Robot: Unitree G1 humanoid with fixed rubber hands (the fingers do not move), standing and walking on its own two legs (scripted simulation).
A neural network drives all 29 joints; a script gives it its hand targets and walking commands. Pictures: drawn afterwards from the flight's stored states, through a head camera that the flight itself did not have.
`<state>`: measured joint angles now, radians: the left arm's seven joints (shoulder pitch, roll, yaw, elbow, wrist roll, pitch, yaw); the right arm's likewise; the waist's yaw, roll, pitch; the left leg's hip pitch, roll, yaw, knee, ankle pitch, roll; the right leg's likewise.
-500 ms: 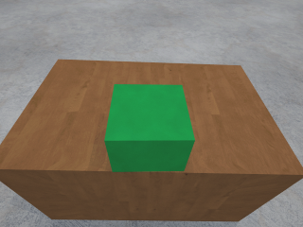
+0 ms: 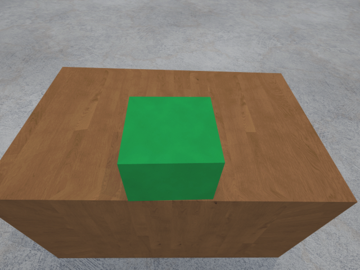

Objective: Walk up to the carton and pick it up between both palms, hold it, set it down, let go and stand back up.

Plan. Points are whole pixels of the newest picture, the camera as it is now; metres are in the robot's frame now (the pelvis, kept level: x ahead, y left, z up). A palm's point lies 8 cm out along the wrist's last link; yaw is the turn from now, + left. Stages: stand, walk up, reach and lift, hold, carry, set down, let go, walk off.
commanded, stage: walk up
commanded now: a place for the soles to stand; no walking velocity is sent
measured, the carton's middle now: (170, 147) +0.48 +0.04 -0.03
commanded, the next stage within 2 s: reach and lift in 1.32 s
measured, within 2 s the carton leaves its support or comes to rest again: neither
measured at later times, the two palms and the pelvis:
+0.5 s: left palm out of the picture +0.05 +0.17 -0.13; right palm out of the picture +0.04 -0.27 -0.13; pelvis -0.02 -0.05 +0.00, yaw +3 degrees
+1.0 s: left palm out of the picture +0.02 +0.19 -0.13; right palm out of the picture +0.04 -0.25 -0.13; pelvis -0.01 -0.04 +0.00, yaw +5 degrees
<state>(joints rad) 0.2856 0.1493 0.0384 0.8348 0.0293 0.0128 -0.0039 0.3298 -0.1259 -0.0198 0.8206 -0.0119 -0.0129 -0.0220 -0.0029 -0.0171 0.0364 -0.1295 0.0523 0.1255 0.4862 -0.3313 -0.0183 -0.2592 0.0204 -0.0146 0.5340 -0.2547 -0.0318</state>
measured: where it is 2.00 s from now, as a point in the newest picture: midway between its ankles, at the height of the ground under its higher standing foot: outside the picture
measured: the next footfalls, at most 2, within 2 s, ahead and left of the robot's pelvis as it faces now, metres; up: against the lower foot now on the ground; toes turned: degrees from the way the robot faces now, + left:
none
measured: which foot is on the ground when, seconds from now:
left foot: down 0.00-1.00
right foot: down 0.00-1.00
